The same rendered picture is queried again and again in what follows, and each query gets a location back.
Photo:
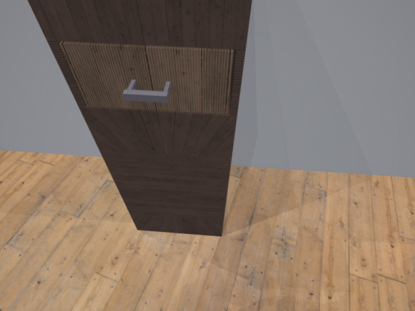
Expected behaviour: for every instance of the cabinet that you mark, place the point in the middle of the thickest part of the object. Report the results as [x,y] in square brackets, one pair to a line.
[171,168]

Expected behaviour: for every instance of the handle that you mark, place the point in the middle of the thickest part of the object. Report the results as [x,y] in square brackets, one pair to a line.
[146,96]

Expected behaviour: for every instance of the drawer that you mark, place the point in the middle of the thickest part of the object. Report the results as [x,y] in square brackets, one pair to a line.
[200,77]

